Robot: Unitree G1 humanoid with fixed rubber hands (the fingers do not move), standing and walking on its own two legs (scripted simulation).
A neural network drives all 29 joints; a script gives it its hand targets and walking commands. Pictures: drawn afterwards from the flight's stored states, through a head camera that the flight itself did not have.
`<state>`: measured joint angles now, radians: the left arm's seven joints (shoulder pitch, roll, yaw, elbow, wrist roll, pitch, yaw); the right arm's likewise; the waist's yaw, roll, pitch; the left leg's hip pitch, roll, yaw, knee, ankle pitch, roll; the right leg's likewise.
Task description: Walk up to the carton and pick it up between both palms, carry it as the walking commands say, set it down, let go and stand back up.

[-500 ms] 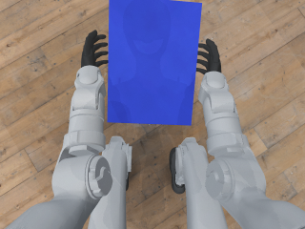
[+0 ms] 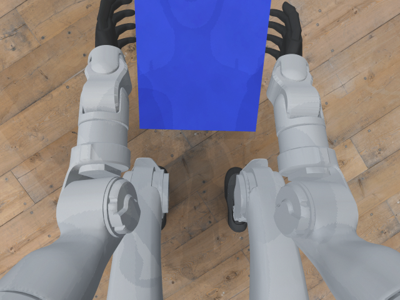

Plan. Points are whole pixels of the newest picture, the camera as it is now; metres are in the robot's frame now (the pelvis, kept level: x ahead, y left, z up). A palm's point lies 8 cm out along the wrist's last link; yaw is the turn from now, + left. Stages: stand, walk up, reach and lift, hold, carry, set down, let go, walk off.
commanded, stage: set down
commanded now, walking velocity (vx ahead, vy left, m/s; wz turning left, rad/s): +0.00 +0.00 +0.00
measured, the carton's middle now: (198, 47) +0.54 +0.02 -0.21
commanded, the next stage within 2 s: none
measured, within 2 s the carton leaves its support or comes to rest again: rests again in 1.82 s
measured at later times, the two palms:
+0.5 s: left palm (124, 45) +0.54 +0.17 -0.22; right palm (270, 52) +0.54 -0.13 -0.22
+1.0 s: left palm (129, 47) +0.55 +0.17 -0.27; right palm (267, 53) +0.55 -0.13 -0.26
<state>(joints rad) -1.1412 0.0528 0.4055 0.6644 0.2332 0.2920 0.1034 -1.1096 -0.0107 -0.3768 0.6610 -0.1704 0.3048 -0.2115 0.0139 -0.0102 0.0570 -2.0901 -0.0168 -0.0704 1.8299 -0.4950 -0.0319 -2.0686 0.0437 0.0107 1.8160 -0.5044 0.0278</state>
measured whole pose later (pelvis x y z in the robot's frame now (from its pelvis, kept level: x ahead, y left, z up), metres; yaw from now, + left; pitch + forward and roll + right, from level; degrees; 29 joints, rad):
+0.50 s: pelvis -0.01 +0.00 -0.05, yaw +0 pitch +33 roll -2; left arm -1.48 0.26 0.28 0.80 0.10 0.29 0.11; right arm -1.45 -0.18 -0.31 0.78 -0.04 0.28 -0.20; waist 0.01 -0.02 0.52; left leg -2.07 -0.02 -0.07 2.03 -0.53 -0.03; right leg -2.04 0.05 0.01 2.01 -0.54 0.04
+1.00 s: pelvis +0.00 +0.00 -0.08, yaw +0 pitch +33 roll -3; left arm -1.54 0.30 0.22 0.96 0.04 0.26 0.08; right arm -1.51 -0.25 -0.28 0.96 -0.01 0.24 -0.13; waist 0.02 -0.02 0.52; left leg -2.15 -0.03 -0.07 2.15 -0.58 -0.03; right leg -2.12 0.06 0.01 2.13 -0.59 0.05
